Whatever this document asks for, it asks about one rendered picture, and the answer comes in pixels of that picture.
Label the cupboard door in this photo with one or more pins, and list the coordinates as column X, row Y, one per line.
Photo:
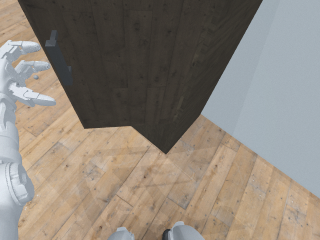
column 130, row 58

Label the robot left hand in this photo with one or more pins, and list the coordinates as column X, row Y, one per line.
column 10, row 52

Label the handle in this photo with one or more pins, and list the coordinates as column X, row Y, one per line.
column 53, row 49

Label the right robot shin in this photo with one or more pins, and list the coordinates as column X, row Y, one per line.
column 178, row 224

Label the robot left upper arm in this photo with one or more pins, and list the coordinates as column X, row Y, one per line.
column 16, row 189

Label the robot left forearm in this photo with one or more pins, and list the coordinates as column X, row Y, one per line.
column 9, row 135

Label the robot left thigh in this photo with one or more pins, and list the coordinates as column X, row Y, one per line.
column 121, row 235

